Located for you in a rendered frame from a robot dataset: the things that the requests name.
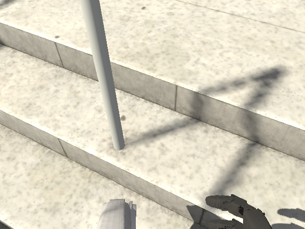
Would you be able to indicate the robot left thigh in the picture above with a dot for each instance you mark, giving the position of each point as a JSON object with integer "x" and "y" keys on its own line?
{"x": 117, "y": 214}

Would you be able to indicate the robot right hand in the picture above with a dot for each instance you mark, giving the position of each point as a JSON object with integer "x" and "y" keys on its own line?
{"x": 252, "y": 218}

